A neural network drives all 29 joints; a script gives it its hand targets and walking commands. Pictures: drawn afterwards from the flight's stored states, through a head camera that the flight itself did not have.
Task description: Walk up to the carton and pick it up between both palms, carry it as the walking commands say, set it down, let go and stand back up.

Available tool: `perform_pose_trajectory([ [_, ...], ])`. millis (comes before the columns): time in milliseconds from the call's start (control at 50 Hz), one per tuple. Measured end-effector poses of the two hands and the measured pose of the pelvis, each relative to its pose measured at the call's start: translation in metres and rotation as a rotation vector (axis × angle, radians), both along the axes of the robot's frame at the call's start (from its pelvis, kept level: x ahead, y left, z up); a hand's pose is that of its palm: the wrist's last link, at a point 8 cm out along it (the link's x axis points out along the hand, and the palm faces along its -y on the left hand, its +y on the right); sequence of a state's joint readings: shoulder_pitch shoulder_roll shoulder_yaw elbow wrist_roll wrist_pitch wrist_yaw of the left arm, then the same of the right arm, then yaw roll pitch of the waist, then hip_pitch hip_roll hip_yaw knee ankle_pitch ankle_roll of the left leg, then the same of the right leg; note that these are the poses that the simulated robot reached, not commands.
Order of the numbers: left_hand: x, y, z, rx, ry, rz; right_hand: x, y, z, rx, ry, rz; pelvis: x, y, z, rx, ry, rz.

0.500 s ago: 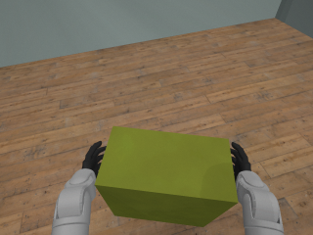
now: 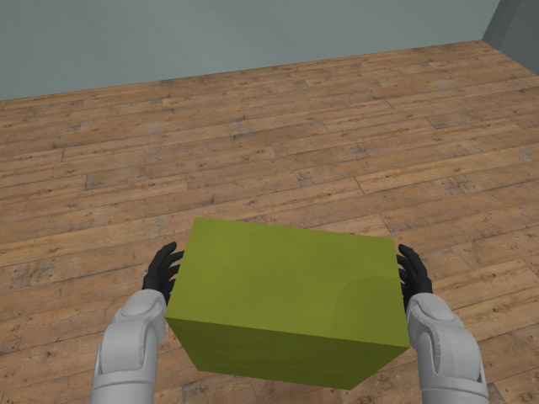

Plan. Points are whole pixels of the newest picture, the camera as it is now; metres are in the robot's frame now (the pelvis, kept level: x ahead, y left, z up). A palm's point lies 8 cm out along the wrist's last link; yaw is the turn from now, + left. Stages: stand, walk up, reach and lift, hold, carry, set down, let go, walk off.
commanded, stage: carry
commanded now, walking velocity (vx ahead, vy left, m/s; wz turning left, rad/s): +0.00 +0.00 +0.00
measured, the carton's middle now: (282, 313) +0.27 -0.01 -0.05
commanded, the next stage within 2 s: none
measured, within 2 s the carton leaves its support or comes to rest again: neither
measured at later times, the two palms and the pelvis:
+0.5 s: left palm (176, 207) +0.43 +0.17 +0.04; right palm (391, 217) +0.41 -0.21 +0.02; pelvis +0.15 +0.00 +0.00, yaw -1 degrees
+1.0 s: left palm (193, 144) +0.60 +0.16 +0.05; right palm (375, 153) +0.58 -0.22 +0.02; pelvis +0.31 -0.02 +0.01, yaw +0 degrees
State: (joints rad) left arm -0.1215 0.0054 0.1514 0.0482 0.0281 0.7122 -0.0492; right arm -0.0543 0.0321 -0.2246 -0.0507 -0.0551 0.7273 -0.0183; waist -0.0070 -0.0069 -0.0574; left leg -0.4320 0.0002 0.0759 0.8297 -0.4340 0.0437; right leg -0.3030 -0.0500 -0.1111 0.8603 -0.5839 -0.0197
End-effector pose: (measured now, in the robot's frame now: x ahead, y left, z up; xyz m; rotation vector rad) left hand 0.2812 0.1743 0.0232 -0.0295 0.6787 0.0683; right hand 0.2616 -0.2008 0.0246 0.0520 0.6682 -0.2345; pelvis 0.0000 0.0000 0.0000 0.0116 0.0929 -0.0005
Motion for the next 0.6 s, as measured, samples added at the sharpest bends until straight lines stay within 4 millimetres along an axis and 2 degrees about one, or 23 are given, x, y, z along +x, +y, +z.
perform_pose_trajectory([
  [100,0.031,0.001,0.010,0.031,-0.007,-0.013,0.028,0.001,0.000,0.026,-0.007,-0.009,0.030,0.003,0.004,-0.007,-0.010,-0.007],
  [180,0.056,-0.005,0.017,0.063,-0.017,-0.015,0.052,-0.004,-0.005,0.058,-0.016,-0.009,0.054,-0.003,0.002,0.003,-0.015,-0.007],
  [280,0.083,-0.011,0.011,0.037,-0.006,-0.008,0.081,-0.011,-0.002,0.031,-0.005,-0.003,0.081,-0.010,0.004,0.015,0.001,-0.002],
  [380,0.113,-0.008,0.000,0.003,0.005,-0.005,0.113,-0.008,0.001,-0.005,0.005,0.002,0.112,-0.008,0.002,0.007,0.004,0.001],
  [520,0.160,-0.008,0.017,0.066,-0.014,-0.024,0.155,-0.008,-0.004,0.051,-0.013,-0.009,0.157,-0.006,0.004,0.004,-0.014,-0.009],
  [600,0.183,-0.015,0.016,0.064,-0.012,-0.020,0.180,-0.014,-0.004,0.049,-0.010,-0.006,0.180,-0.014,0.004,0.016,0.003,-0.005],
])
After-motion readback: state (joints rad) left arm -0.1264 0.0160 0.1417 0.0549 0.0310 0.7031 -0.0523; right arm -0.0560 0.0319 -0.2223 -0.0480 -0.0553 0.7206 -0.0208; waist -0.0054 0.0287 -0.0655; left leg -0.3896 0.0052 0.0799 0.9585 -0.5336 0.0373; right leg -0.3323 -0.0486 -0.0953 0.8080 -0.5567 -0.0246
